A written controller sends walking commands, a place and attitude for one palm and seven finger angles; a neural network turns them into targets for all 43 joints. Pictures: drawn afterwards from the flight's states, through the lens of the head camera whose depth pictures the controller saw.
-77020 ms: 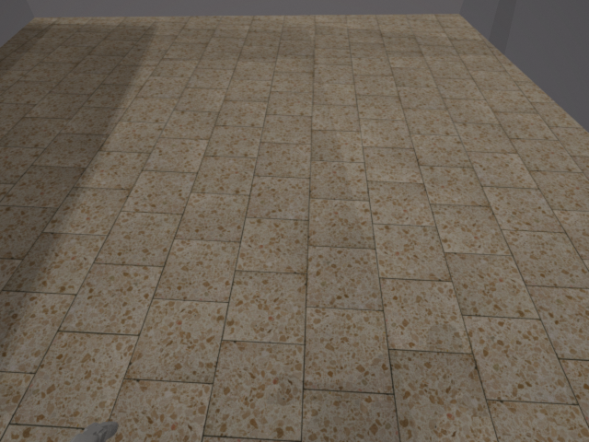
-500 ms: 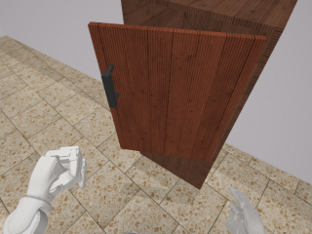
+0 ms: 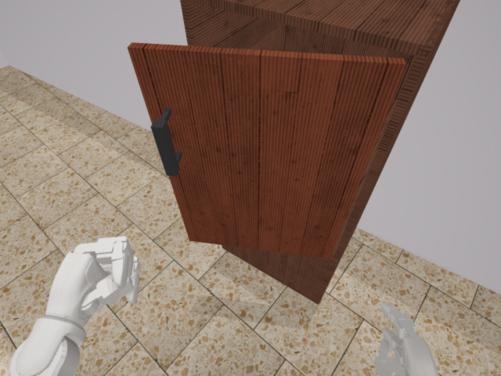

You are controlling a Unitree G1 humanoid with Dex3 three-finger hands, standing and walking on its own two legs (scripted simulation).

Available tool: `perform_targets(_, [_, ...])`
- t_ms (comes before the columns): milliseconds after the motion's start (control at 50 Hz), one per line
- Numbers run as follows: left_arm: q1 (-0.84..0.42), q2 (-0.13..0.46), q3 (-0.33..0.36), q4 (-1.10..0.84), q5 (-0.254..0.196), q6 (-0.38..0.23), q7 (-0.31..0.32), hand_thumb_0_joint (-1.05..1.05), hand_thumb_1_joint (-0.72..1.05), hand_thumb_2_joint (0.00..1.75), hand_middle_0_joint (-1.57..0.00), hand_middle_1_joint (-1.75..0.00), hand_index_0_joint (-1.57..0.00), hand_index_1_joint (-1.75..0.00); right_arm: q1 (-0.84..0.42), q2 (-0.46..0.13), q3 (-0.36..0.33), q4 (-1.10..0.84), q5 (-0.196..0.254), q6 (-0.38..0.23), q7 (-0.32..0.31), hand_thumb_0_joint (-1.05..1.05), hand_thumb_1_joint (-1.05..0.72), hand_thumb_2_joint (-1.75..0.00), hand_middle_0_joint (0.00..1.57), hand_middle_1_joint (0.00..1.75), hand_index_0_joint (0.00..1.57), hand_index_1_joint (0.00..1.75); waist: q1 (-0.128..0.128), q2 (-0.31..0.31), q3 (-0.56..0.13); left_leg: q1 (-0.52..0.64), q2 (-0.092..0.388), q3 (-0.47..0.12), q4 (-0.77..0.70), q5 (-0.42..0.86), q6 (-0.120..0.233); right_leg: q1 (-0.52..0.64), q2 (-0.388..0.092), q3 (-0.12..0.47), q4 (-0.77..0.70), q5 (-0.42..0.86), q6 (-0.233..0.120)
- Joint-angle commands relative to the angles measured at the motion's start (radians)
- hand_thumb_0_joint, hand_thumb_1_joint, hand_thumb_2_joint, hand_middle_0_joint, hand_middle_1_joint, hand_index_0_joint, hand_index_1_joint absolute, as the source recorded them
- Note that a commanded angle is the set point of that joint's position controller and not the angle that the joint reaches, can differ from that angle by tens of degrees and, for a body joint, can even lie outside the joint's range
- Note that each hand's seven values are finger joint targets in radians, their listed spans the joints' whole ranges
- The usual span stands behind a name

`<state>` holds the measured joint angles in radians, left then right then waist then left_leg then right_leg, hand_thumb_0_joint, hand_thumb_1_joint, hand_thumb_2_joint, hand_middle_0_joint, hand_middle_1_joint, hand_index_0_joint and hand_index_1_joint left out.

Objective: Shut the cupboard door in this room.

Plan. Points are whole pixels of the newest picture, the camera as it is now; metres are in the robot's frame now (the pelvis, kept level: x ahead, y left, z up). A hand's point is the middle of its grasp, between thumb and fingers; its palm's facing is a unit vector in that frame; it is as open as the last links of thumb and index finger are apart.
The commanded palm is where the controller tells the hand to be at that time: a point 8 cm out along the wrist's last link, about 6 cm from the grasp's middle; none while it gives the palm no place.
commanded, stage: bring the fist close to the handle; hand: left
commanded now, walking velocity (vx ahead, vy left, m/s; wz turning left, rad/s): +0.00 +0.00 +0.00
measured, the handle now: (169, 142) +0.50 +0.20 +0.09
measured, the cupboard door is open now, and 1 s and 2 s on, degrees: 24 24 22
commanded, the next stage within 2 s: push the door shut along its arc in 1.44 s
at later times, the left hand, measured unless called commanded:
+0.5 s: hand (149, 230) +0.30 +0.18 +0.09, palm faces -0.09 -1.00 -0.03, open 3.1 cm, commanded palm +0.28 +0.23 +0.09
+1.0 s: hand (165, 184) +0.39 +0.18 +0.10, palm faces -0.08 -1.00 -0.02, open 3.1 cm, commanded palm +0.37 +0.23 +0.09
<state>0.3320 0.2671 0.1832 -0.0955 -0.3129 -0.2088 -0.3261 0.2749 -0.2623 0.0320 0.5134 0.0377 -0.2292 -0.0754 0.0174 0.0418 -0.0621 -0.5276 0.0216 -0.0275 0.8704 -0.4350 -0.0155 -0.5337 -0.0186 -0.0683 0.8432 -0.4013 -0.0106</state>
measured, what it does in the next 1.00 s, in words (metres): stands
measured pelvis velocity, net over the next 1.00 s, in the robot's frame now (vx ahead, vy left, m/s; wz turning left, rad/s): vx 0.00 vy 0.00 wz -0.02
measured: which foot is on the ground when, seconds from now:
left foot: down 0.00-1.00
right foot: down 0.00-1.00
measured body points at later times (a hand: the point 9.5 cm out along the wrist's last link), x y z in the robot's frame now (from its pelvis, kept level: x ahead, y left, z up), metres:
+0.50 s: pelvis +0.00 +0.01 +0.00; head +0.03 -0.01 +0.45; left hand +0.30 +0.23 +0.10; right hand +0.15 -0.24 -0.08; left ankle +0.01 +0.13 -0.70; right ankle +0.02 -0.11 -0.70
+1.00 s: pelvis +0.00 +0.00 +0.00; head +0.04 -0.01 +0.45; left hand +0.39 +0.23 +0.10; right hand +0.12 -0.25 -0.10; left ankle +0.01 +0.13 -0.70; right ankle +0.02 -0.11 -0.70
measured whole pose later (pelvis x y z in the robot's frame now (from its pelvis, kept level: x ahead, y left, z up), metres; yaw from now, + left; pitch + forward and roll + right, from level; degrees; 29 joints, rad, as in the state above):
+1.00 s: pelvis +0.00 +0.00 +0.00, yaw -1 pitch +8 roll +0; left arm -0.43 0.32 0.23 0.63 -0.23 -0.23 -0.29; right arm 0.28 -0.27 0.03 0.59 0.04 -0.11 -0.07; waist -0.03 0.02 -0.06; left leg -0.58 0.02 0.00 0.83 -0.40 -0.01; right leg -0.60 -0.02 -0.04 0.82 -0.37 -0.01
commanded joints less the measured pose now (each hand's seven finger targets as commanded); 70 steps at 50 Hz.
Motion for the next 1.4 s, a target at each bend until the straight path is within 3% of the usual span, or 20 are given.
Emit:
perform_targets(0, [-0.109,0.144,0.092,-0.206,-0.020,-0.071,-0.001,0.00,0.90,0.90,-1.30,-1.50,-1.30,-1.50,-0.071,-0.109,-0.041,-0.162,0.002,-0.062,-0.006,0.00,-0.90,-0.90,0.20,0.30,0.20,0.30,-0.006,-0.027,-0.140,0.021,-0.038,0.009,-0.129,0.178,0.032,0.117,0.014,0.053,-0.153,0.135,0.000])
perform_targets(60, [-0.197,0.179,0.117,-0.173,-0.022,-0.071,0.001,0.00,0.90,0.90,-1.30,-1.50,-1.30,-1.50,-0.065,-0.116,-0.039,-0.141,-0.002,-0.059,-0.013,0.00,-0.90,-0.90,0.20,0.30,0.20,0.30,-0.019,-0.046,-0.115,0.000,-0.037,0.007,-0.119,0.155,0.032,0.101,0.014,0.064,-0.164,0.096,0.003])
perform_targets(140, [-0.379,0.153,0.074,-0.107,-0.016,-0.071,-0.008,0.00,0.90,0.90,-1.30,-1.50,-1.30,-1.50,-0.072,-0.120,-0.035,-0.122,0.005,-0.059,-0.025,0.00,-0.90,-0.90,0.20,0.30,0.20,0.30,-0.037,-0.010,-0.118,0.017,-0.038,0.000,-0.132,0.100,0.032,0.063,0.014,0.059,-0.170,0.022,0.001])
perform_targets(220, [-0.441,0.123,0.026,-0.064,0.001,-0.045,-0.008,0.00,0.90,0.90,-1.30,-1.50,-1.30,-1.50,-0.065,-0.119,-0.035,-0.114,0.007,-0.065,-0.027,0.00,-0.90,-0.90,0.20,0.30,0.20,0.30,-0.034,0.008,-0.178,0.059,-0.036,-0.005,-0.149,0.147,0.032,0.086,0.016,0.036,-0.145,0.114,-0.001])
perform_targets(260, [-0.422,0.178,0.083,-0.009,0.006,-0.031,0.002,0.00,0.90,0.90,-1.30,-1.50,-1.30,-1.50,-0.057,-0.124,-0.037,-0.108,0.002,-0.060,-0.025,0.00,-0.90,-0.90,0.20,0.30,0.20,0.30,-0.013,-0.031,-0.192,0.050,-0.035,-0.007,-0.152,0.189,0.032,0.120,0.016,0.036,-0.139,0.163,-0.004])
perform_targets(320, [-0.468,0.153,0.074,0.017,0.011,-0.021,0.014,0.00,0.90,0.90,-1.30,-1.50,-1.30,-1.50,-0.065,-0.117,-0.034,-0.114,0.002,-0.044,-0.015,0.00,-0.90,-0.90,0.20,0.30,0.20,0.30,-0.007,0.003,-0.193,0.055,-0.037,0.003,-0.167,0.206,0.025,0.120,0.014,0.025,-0.129,0.193,-0.006])
perform_targets(360, [-0.493,0.190,0.112,0.061,0.014,-0.019,0.033,0.00,0.90,0.90,-1.30,-1.50,-1.30,-1.50,-0.062,-0.122,-0.036,-0.110,-0.001,-0.032,-0.013,0.00,-0.90,-0.90,0.20,0.30,0.20,0.30,-0.004,-0.050,-0.182,0.037,-0.035,0.006,-0.167,0.201,0.026,0.134,0.014,0.032,-0.139,0.181,-0.004])
perform_targets(440, [-0.583,0.156,0.080,0.058,0.025,-0.040,0.041,0.00,0.90,0.90,-1.30,-1.50,-1.30,-1.50,-0.056,-0.117,-0.040,-0.112,-0.002,-0.022,-0.003,0.00,-0.90,-0.90,0.20,0.30,0.20,0.30,-0.008,0.002,-0.238,0.081,-0.036,0.011,-0.172,0.255,0.022,0.142,0.016,0.024,-0.117,0.255,-0.009])
perform_targets(480, [-0.567,0.173,0.105,0.099,0.021,-0.045,0.039,0.00,0.90,0.90,-1.30,-1.50,-1.30,-1.50,-0.047,-0.122,-0.045,-0.104,-0.003,-0.015,-0.002,0.00,-0.90,-0.90,0.20,0.30,0.20,0.30,-0.007,-0.045,-0.251,0.071,-0.035,0.018,-0.163,0.285,0.026,0.170,0.015,0.033,-0.119,0.301,-0.005])
perform_targets(600, [-0.740,0.168,0.073,0.186,0.030,-0.054,0.022,0.00,0.90,0.90,-1.30,-1.50,-1.30,-1.50,-0.043,-0.127,-0.045,-0.080,0.002,0.008,-0.003,0.00,-0.90,-0.90,0.20,0.30,0.20,0.30,-0.036,-0.006,-0.214,0.065,-0.034,0.019,-0.169,0.233,0.024,0.119,0.015,0.037,-0.131,0.253,-0.006])
perform_targets(700, [-0.933,0.184,0.064,0.292,0.044,-0.063,0.034,0.00,0.90,0.90,-1.30,-1.50,-1.30,-1.50,-0.032,-0.135,-0.048,-0.052,0.003,0.020,-0.012,0.00,-0.90,-0.90,0.20,0.30,0.20,0.30,-0.059,-0.037,-0.236,0.070,-0.033,0.011,-0.165,0.192,0.028,0.095,0.014,0.042,-0.140,0.205,-0.006])
perform_targets(760, [-0.969,0.231,0.102,0.355,0.054,-0.072,0.040,0.00,0.90,0.90,-1.30,-1.50,-1.30,-1.50,-0.017,-0.140,-0.050,-0.041,-0.002,0.034,-0.011,0.00,-0.90,-0.90,0.20,0.30,0.20,0.30,-0.043,-0.030,-0.301,0.077,-0.032,0.012,-0.156,0.238,0.028,0.129,0.013,0.046,-0.123,0.256,-0.009])
perform_targets(860, [-1.006,0.249,0.129,0.477,0.058,-0.079,0.036,0.00,0.90,0.90,-1.30,-1.50,-1.30,-1.50,0.002,-0.140,-0.049,-0.040,-0.004,0.064,0.000,0.00,-0.90,-0.90,0.20,0.30,0.20,0.30,-0.031,-0.038,-0.310,0.050,-0.034,0.020,-0.154,0.285,0.026,0.158,0.013,0.049,-0.111,0.329,-0.011])
perform_targets(920, [-1.101,0.261,0.128,0.545,0.066,-0.085,0.032,0.00,0.90,0.90,-1.30,-1.50,-1.30,-1.50,0.012,-0.142,-0.050,-0.033,0.000,0.084,0.003,0.00,-0.90,-0.90,0.20,0.30,0.20,0.30,-0.053,-0.044,-0.272,0.021,-0.032,0.025,-0.154,0.246,0.026,0.125,0.014,0.054,-0.121,0.299,-0.008])
perform_targets(1020, [-1.243,0.250,0.106,0.613,0.074,-0.114,0.027,0.00,0.90,0.90,-1.30,-1.50,-1.30,-1.50,0.043,-0.146,-0.059,-0.017,-0.001,0.101,0.002,0.00,-0.90,-0.90,0.20,0.30,0.20,0.30,-0.081,-0.047,-0.320,0.033,-0.030,0.022,-0.135,0.250,0.030,0.100,0.020,0.054,-0.112,0.307,-0.007])
perform_targets(1160, [-1.126,0.309,0.176,0.645,0.066,-0.138,0.012,0.00,0.90,0.90,-1.30,-1.50,-1.30,-1.50,0.062,-0.152,-0.066,-0.035,-0.005,0.126,0.010,0.00,-0.90,-0.90,0.20,0.30,0.20,0.30,-0.038,-0.040,-0.374,0.012,-0.035,0.035,-0.135,0.296,0.033,0.170,0.023,0.062,-0.100,0.368,-0.010])
perform_targets(1220, [-1.174,0.272,0.140,0.634,0.066,-0.137,0.012,0.00,0.90,0.90,-1.30,-1.50,-1.30,-1.50,0.056,-0.146,-0.064,-0.040,0.001,0.136,0.011,0.00,-0.90,-0.90,0.20,0.30,0.20,0.30,-0.060,-0.042,-0.323,0.000,-0.033,0.039,-0.147,0.251,0.035,0.136,0.025,0.061,-0.115,0.330,-0.006])
perform_targets(1280, [-1.198,0.314,0.169,0.604,0.069,-0.151,0.019,0.00,0.90,0.90,-1.30,-1.50,-1.30,-1.50,0.059,-0.146,-0.068,-0.037,0.000,0.139,0.006,0.00,-0.90,-0.90,0.20,0.30,0.20,0.30,-0.058,-0.017,-0.351,0.024,-0.031,0.035,-0.146,0.255,0.036,0.137,0.028,0.063,-0.115,0.322,-0.008])
perform_targets(1320, [-1.213,0.267,0.131,0.596,0.067,-0.157,0.016,0.00,0.90,0.90,-1.30,-1.50,-1.30,-1.50,0.056,-0.141,-0.067,-0.036,0.000,0.135,0.007,0.00,-0.90,-0.90,0.20,0.30,0.20,0.30,-0.064,-0.001,-0.361,0.044,-0.031,0.034,-0.145,0.249,0.034,0.121,0.031,0.058,-0.113,0.314,-0.009])
perform_targets(1380, [-1.196,0.284,0.145,0.611,0.064,-0.161,0.017,0.00,0.90,0.90,-1.30,-1.50,-1.30,-1.50,0.057,-0.145,-0.065,-0.031,0.000,0.135,0.005,0.00,-0.90,-0.90,0.20,0.30,0.20,0.30,-0.060,-0.020,-0.356,0.037,-0.031,0.030,-0.150,0.247,0.035,0.128,0.031,0.056,-0.113,0.310,-0.010])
